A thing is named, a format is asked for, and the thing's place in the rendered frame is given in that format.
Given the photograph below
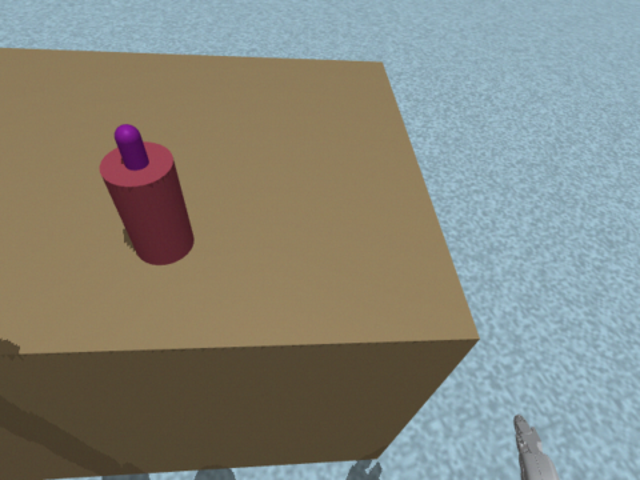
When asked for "right robot hand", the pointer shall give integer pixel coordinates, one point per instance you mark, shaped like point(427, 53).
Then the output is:
point(534, 464)

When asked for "bottle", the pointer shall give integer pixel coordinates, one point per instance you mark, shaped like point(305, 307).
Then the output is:
point(142, 180)

